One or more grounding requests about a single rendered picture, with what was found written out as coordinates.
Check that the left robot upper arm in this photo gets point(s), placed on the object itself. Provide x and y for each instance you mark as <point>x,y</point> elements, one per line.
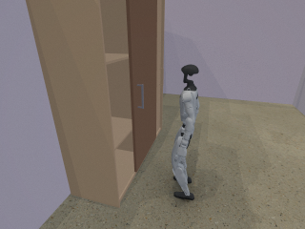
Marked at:
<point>187,99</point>

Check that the left robot forearm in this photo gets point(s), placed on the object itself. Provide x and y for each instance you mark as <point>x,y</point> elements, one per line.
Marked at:
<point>187,133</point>

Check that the right robot thigh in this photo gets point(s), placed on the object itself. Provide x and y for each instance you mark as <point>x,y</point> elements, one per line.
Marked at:
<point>177,135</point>

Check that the right robot upper arm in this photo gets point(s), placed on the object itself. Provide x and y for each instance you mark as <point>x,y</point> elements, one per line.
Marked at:
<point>197,105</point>

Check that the left robot hand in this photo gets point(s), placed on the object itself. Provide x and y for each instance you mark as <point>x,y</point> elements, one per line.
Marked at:
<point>181,152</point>

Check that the right robot forearm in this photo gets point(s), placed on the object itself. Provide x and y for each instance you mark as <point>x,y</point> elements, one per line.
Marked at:
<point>196,112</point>

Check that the robot right foot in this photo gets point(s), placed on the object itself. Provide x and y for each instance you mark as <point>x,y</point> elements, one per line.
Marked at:
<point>189,180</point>

